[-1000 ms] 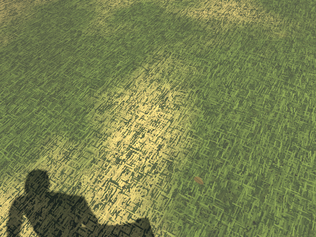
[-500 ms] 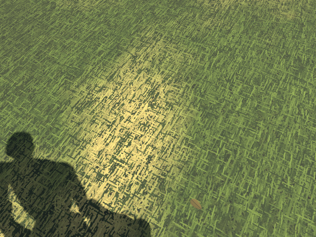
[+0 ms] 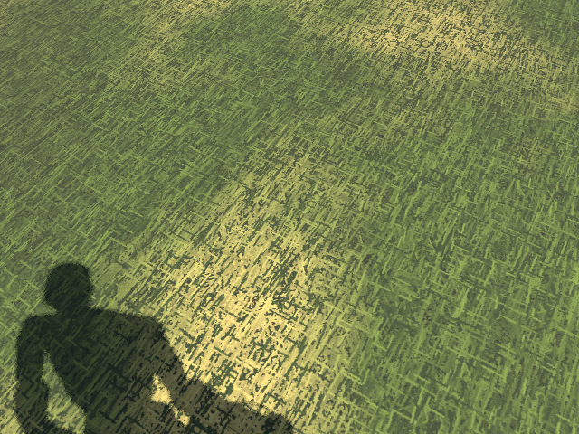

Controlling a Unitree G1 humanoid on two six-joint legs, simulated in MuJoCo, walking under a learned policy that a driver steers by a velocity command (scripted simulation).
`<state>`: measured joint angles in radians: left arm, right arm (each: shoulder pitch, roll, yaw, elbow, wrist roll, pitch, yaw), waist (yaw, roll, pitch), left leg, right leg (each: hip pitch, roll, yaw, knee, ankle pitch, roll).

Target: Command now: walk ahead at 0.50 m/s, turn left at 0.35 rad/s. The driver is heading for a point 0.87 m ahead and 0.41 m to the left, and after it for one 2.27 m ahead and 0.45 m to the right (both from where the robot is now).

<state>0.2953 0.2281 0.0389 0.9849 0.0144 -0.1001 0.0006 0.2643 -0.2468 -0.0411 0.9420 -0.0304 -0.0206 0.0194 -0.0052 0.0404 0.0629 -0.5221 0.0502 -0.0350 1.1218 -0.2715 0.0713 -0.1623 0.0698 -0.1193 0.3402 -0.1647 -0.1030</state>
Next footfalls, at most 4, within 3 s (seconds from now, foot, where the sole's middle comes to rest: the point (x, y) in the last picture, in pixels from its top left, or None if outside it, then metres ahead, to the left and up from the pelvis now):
0.36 left None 0.31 0.12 -0.78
0.86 right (277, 356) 0.68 0.09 -0.78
1.40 left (142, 345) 0.71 0.43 -0.78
1.98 right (118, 250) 1.02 0.55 -0.78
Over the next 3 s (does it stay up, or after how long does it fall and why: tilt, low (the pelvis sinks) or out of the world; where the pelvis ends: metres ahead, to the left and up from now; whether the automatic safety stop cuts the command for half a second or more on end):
stays up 1.34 0.74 -0.03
